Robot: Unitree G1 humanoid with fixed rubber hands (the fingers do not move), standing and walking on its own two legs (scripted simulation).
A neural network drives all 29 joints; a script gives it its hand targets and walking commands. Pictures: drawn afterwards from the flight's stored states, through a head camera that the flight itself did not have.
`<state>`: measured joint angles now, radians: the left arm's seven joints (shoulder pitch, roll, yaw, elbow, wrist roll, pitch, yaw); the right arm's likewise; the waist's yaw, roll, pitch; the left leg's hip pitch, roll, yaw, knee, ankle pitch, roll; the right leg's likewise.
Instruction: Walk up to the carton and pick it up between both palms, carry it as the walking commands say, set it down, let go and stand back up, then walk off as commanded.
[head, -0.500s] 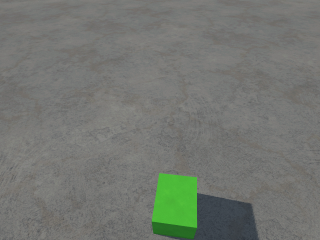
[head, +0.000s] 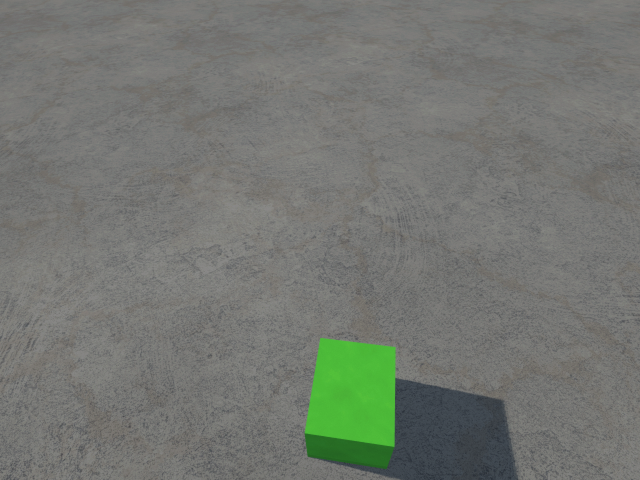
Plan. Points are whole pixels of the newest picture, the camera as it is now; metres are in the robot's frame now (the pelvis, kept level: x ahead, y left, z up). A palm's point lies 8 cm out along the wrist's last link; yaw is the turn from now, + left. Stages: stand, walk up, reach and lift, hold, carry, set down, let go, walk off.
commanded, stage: stand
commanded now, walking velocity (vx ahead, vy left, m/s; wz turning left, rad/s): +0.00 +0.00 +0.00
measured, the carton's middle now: (352, 401) +0.51 -0.04 -0.68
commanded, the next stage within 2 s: walk off in 0.10 s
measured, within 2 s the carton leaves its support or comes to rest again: neither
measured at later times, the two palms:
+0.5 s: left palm out of the picture +0.04 +0.26 -0.14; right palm out of the picture +0.04 -0.27 -0.14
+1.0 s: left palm out of the picture +0.07 +0.20 -0.16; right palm (463, 350) +0.39 -0.21 -0.16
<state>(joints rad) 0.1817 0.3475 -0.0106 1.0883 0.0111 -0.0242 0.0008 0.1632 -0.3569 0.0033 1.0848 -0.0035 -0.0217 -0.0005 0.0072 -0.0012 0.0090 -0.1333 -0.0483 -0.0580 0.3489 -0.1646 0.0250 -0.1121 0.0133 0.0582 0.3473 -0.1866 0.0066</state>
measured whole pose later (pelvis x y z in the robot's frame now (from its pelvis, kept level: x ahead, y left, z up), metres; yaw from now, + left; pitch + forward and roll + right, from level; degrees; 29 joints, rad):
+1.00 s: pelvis +0.24 +0.01 -0.04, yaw +1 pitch +0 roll +1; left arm 0.57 0.14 0.00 1.18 0.02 -0.07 0.00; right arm 0.06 -0.20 -0.03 0.96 -0.02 -0.06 0.02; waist 0.06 -0.03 0.06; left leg -0.48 0.03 0.15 0.66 -0.17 0.06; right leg 0.05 -0.08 -0.03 0.67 -0.56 0.01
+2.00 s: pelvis +0.77 +0.06 +0.00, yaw +1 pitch +0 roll -1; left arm 0.24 0.18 0.06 1.03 0.02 -0.04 -0.02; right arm 0.35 -0.13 -0.04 1.10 -0.03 -0.08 -0.01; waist -0.01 0.00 0.00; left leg -0.14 0.04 0.17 0.41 -0.26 0.04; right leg -0.49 -0.14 -0.08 1.06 -0.26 0.00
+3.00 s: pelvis +1.04 +0.08 +0.00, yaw +1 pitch -1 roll +1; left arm 0.28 0.12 0.00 1.16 0.01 -0.01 0.05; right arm 0.26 -0.14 -0.02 1.17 0.00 -0.02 -0.04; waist 0.00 -0.03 0.03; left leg -0.13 0.01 0.17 0.38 -0.23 0.02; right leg -0.01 -0.13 -0.15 0.35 -0.31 0.08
